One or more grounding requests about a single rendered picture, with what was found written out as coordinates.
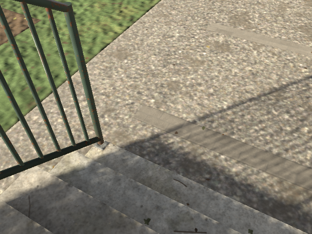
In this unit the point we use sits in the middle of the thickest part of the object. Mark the stairs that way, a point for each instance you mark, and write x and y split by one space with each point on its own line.
111 190

